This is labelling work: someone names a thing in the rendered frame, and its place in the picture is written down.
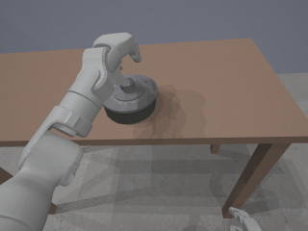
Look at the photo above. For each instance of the knob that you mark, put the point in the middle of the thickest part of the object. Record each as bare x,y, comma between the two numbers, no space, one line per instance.
128,84

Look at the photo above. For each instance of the left robot forearm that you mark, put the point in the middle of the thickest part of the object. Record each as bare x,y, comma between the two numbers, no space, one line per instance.
93,85

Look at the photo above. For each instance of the robot right hand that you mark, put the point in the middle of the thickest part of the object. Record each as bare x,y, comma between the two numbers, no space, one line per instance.
249,224

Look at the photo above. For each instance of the pot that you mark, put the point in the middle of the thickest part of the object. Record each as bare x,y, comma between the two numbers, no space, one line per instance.
132,118

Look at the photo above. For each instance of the robot left hand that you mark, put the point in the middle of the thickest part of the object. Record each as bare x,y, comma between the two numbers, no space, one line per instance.
125,44

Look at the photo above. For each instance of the table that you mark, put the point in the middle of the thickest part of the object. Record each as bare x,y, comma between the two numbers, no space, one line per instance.
214,92

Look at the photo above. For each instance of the robot left upper arm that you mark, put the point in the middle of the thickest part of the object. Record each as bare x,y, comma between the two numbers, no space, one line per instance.
26,198

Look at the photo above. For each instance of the lid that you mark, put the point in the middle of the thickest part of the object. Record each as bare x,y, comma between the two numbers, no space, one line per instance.
126,102

